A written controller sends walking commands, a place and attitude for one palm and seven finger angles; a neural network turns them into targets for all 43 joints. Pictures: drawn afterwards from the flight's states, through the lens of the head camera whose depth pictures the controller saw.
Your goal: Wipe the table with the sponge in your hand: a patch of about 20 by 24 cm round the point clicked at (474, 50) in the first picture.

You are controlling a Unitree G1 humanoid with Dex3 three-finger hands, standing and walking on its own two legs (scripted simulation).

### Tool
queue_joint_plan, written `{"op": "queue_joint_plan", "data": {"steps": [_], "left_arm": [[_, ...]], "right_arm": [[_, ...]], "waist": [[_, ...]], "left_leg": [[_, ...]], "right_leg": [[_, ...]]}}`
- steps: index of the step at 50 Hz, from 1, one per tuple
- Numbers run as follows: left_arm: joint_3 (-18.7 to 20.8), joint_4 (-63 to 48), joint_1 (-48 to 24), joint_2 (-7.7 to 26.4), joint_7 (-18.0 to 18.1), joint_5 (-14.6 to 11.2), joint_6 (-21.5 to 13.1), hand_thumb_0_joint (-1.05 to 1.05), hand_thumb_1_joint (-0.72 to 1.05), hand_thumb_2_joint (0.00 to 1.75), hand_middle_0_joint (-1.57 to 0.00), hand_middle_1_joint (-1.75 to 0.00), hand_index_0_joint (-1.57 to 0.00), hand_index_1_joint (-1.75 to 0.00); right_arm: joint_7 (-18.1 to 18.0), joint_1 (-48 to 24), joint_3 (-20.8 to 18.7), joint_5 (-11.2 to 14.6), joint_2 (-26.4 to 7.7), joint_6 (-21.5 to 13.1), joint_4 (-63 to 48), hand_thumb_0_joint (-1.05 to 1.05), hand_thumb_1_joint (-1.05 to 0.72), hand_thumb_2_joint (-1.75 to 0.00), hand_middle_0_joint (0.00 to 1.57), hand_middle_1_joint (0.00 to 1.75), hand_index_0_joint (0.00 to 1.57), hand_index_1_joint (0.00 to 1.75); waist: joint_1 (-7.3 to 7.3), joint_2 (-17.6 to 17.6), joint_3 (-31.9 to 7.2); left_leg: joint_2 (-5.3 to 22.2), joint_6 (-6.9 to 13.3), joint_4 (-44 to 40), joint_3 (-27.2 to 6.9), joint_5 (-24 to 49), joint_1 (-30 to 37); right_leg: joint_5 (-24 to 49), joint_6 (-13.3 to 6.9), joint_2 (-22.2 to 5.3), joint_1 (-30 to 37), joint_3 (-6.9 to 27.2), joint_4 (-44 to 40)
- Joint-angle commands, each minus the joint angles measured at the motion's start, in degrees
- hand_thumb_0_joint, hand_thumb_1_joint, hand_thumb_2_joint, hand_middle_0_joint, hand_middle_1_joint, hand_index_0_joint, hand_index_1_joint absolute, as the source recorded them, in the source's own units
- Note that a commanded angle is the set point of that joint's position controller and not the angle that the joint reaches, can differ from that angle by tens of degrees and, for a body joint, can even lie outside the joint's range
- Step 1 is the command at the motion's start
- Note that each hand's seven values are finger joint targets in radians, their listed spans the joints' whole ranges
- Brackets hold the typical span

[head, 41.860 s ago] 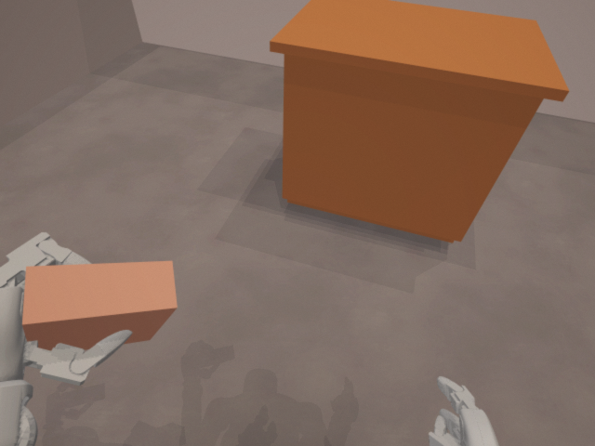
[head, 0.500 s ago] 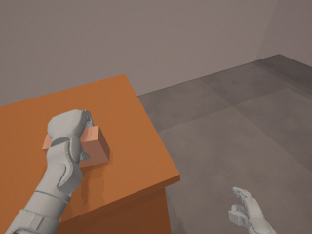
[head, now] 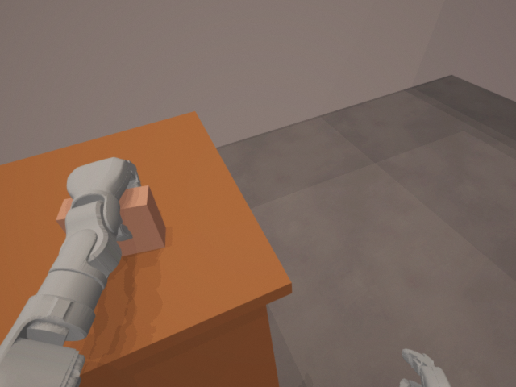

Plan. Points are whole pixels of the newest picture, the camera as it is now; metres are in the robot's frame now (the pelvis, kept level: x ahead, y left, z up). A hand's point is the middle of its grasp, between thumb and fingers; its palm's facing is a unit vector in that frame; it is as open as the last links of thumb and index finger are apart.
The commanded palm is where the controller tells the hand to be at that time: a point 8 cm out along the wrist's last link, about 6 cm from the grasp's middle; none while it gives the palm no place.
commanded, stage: wipe forward along the middle lane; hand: left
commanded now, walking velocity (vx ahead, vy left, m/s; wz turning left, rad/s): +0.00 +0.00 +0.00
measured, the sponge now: (121, 232) +0.35 +0.28 +0.07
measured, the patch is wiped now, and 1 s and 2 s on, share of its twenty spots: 1.00 1.00 1.00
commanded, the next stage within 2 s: slide back across to the first lane in 0.60 s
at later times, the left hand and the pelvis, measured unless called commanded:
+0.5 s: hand (112, 186) +0.41 +0.29 +0.13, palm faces -0.10 -0.03 -0.99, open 9.4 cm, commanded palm +0.39 +0.31 +0.16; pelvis +0.01 +0.00 +0.00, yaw +0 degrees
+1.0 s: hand (101, 180) +0.42 +0.32 +0.13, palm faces -0.04 -0.05 -1.00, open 9.4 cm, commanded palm +0.39 +0.35 +0.19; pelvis +0.02 +0.02 +0.00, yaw -1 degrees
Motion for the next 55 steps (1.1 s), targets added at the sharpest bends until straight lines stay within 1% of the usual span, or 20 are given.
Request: {"op": "queue_joint_plan", "data": {"steps": [1,6,7,8,11,13,17,20,22,23,28,30,33,35,37,40,43,44,50,55], "left_arm": [[3.0,5.4,-15.9,14.8,3.0,3.7,0.5,0.0,0.1,1.3,-1.2,-1.6,-1.2,-1.6],[3.9,10.0,-19.6,16.9,2.4,4.4,-1.6,0.0,0.1,1.3,-1.2,-1.6,-1.2,-1.6],[2.2,8.9,-22.4,15.5,1.9,4.3,-2.3,0.0,0.1,1.3,-1.2,-1.6,-1.2,-1.6],[4.1,11.4,-21.8,17.7,2.1,4.5,-2.8,0.0,0.1,1.3,-1.2,-1.6,-1.2,-1.6],[5.0,13.1,-22.1,19.0,2.1,4.6,-4.7,0.0,0.1,1.3,-1.2,-1.6,-1.2,-1.6],[6.2,14.4,-22.3,20.4,2.1,4.6,-6.0,0.0,0.1,1.3,-1.2,-1.6,-1.2,-1.6],[4.6,14.0,-26.2,18.5,2.4,5.0,-7.6,0.0,0.1,1.3,-1.2,-1.6,-1.2,-1.6],[6.5,16.7,-25.2,21.3,3.1,5.0,-7.9,0.0,0.1,1.3,-1.2,-1.6,-1.2,-1.6],[5.7,15.5,-27.6,20.2,3.2,4.4,-8.6,0.0,0.1,1.3,-1.2,-1.6,-1.2,-1.6],[7.3,17.7,-27.3,22.7,3.6,4.7,-8.7,0.0,0.1,1.3,-1.2,-1.6,-1.2,-1.6],[7.9,19.1,-27.9,24.1,4.2,5.4,-9.2,0.0,0.1,1.3,-1.2,-1.6,-1.2,-1.6],[5.8,19.9,-28.5,21.8,4.1,5.5,-9.0,0.0,0.1,1.3,-1.2,-1.6,-1.2,-1.6],[7.3,20.9,-29.2,24.3,4.1,6.0,-9.0,0.0,0.1,1.3,-1.2,-1.6,-1.2,-1.6],[5.4,21.2,-28.0,21.2,4.0,5.9,-9.0,0.0,0.1,1.3,-1.2,-1.6,-1.2,-1.6],[7.1,18.0,-29.5,22.7,4.0,5.8,-9.8,0.0,0.1,1.3,-1.2,-1.6,-1.2,-1.6],[9.1,16.1,-27.2,24.5,4.9,5.5,-10.1,0.0,0.1,1.3,-1.2,-1.6,-1.2,-1.6],[10.8,15.7,-27.3,26.5,5.4,5.0,-10.0,0.0,0.1,1.3,-1.2,-1.6,-1.2,-1.6],[9.6,14.6,-27.7,25.1,5.5,4.8,-9.8,0.0,0.1,1.3,-1.2,-1.6,-1.2,-1.6],[12.6,10.6,-25.2,28.7,5.9,5.3,-7.5,0.0,0.1,1.3,-1.2,-1.6,-1.2,-1.6],[11.0,6.4,-23.5,26.5,3.8,4.8,-6.2,0.0,0.1,1.3,-1.2,-1.6,-1.2,-1.6]], "right_arm": [[-0.7,-9.0,-2.3,0.0,-6.2,-2.8,-8.7,0.0,-0.9,-0.9,0.2,0.3,0.2,0.3],[-0.8,-6.8,-2.6,0.1,-6.5,-2.6,-8.1,0.0,-0.9,-0.9,0.2,0.3,0.2,0.3],[-0.8,-6.8,-2.5,0.3,-6.1,-2.6,-8.6,0.0,-0.9,-0.9,0.2,0.3,0.2,0.3],[-0.8,-5.5,-2.7,0.1,-6.5,-2.5,-8.1,0.0,-0.9,-0.9,0.2,0.3,0.2,0.3],[-0.8,-4.4,-2.9,0.1,-6.7,-2.3,-8.0,0.0,-0.9,-0.9,0.2,0.3,0.2,0.3],[-0.7,-3.6,-2.9,0.0,-6.8,-1.9,-7.8,0.0,-0.9,-0.9,0.2,0.3,0.2,0.3],[-0.4,-3.1,-3.2,0.2,-6.6,-1.7,-8.1,0.0,-0.9,-0.9,0.2,0.3,0.2,0.3],[-0.5,-1.8,-3.3,0.3,-7.2,-1.2,-7.6,0.0,-0.9,-0.9,0.2,0.3,0.2,0.3],[-0.4,-1.7,-3.5,0.3,-6.9,-1.2,-7.6,0.0,-0.9,-0.9,0.2,0.3,0.2,0.3],[-0.5,-0.8,-3.6,0.2,-7.5,-1.1,-6.8,0.0,-0.9,-0.9,0.2,0.3,0.2,0.3],[-0.3,-0.1,-3.7,0.2,-7.7,-0.5,-6.6,0.0,-0.9,-0.9,0.2,0.3,0.2,0.3],[-0.2,-0.3,-3.6,0.4,-7.4,-0.4,-6.9,0.0,-0.9,-0.9,0.2,0.3,0.2,0.3],[-0.2,0.3,-3.7,0.4,-7.7,-0.1,-6.7,0.0,-0.9,-0.9,0.2,0.3,0.2,0.3],[0.0,0.2,-3.6,0.6,-7.4,0.0,-7.3,0.0,-0.9,-0.9,0.2,0.3,0.2,0.3],[0.1,-0.5,-3.8,0.4,-7.2,0.1,-7.8,0.0,-0.9,-0.9,0.2,0.3,0.2,0.3],[0.0,-0.5,-4.0,0.3,-7.1,0.4,-8.5,0.0,-0.9,-0.9,0.2,0.3,0.2,0.3],[-0.2,-1.3,-3.8,0.4,-7.2,0.6,-8.3,0.0,-0.9,-0.9,0.2,0.3,0.2,0.3],[-0.2,-1.9,-3.7,0.4,-7.0,0.4,-8.6,0.0,-0.9,-0.9,0.2,0.3,0.2,0.3],[0.1,-3.9,-3.6,0.2,-6.9,0.6,-8.9,0.0,-0.9,-0.9,0.2,0.3,0.2,0.3],[0.3,-5.1,-3.6,0.3,-6.9,0.4,-9.6,0.0,-0.9,-0.9,0.2,0.3,0.2,0.3]], "waist": [[-0.54,-9.5,-2.8],[-1.13,-11.0,-5.7],[-1.58,-8.6,-6.8],[-1.49,-10.5,-6.3],[-1.69,-11.6,-7.7],[-1.69,-10.7,-7.5],[-2.09,-7.2,-7.5],[-2.23,-10.7,-8.3],[-2.53,-9.8,-9.9],[-2.59,-10.8,-9.4],[-2.66,-9.0,-10.8],[-3.07,-8.8,-9.8],[-3.0,-8.8,-10.7],[-3.16,-9.1,-9.7],[-2.29,-6.8,-12.2],[-1.53,-7.7,-14.3],[-1.37,-8.2,-11.7],[-1.42,-7.0,-11.4],[0.03,-5.1,-12.2],[-0.58,-5.2,-11.8]], "left_leg": [[-2.1,2.5,-2.2,2.6,-2.5,-4.6],[-2.1,2.7,-1.3,2.5,-1.4,-5.7],[-2.1,2.7,-1.8,2.5,-1.1,-5.6],[-2.0,2.8,-1.4,2.3,-1.3,-6.0],[-2.1,2.9,0.0,2.5,-0.1,-7.2],[-2.0,2.9,-0.3,2.3,0.1,-7.9],[-2.0,3.0,-0.5,2.2,1.1,-7.3],[-1.9,3.1,0.2,2.5,0.6,-8.7],[-2.0,3.0,0.2,2.4,1.2,-8.7],[-1.7,3.1,0.3,2.5,0.7,-9.1],[-1.9,3.0,0.6,2.7,1.7,-9.7],[-1.7,3.1,0.4,2.9,0.6,-9.7],[-1.7,3.2,0.1,2.7,1.5,-9.3],[-1.6,3.3,-0.1,2.8,1.3,-9.0],[-1.7,3.3,-0.6,2.3,3.4,-7.2],[-1.8,3.5,-0.6,2.8,4.2,-6.1],[-1.7,3.6,-2.0,2.7,2.7,-6.1],[-1.8,3.6,-2.1,2.9,3.0,-5.3],[-1.9,3.5,-3.5,2.6,5.7,-2.2],[-1.9,3.8,-3.8,2.4,8.7,0.7]], "right_leg": [[-2.7,3.2,-4.8,2.6,6.5,-9.8],[1.1,3.4,-5.1,4.1,6.8,-8.9],[1.7,3.3,-5.2,4.4,6.5,-8.7],[1.8,3.4,-5.2,4.4,6.7,-8.7],[6.6,3.7,-5.7,6.0,7.9,-8.0],[7.9,3.5,-5.5,6.1,7.5,-7.4],[8.6,2.9,-5.2,4.1,6.3,-7.3],[9.7,3.5,-5.5,5.5,7.3,-7.4],[11.4,3.5,-5.7,6.1,7.4,-7.1],[11.0,3.6,-5.7,6.0,7.4,-7.1],[13.7,3.5,-5.7,6.7,7.3,-6.4],[11.1,3.5,-5.7,5.3,7.1,-7.2],[11.7,3.3,-5.3,5.8,6.7,-6.9],[11.0,3.3,-5.2,4.6,5.9,-7.3],[13.2,2.7,-5.1,6.0,5.6,-6.8],[14.1,3.1,-5.2,8.7,5.4,-6.6],[10.9,3.1,-4.9,8.1,5.0,-7.4],[10.6,3.0,-4.9,7.7,4.7,-7.7],[11.8,2.5,-4.7,10.3,4.1,-7.9],[15.4,2.4,-4.6,10.8,3.0,-8.1]]}}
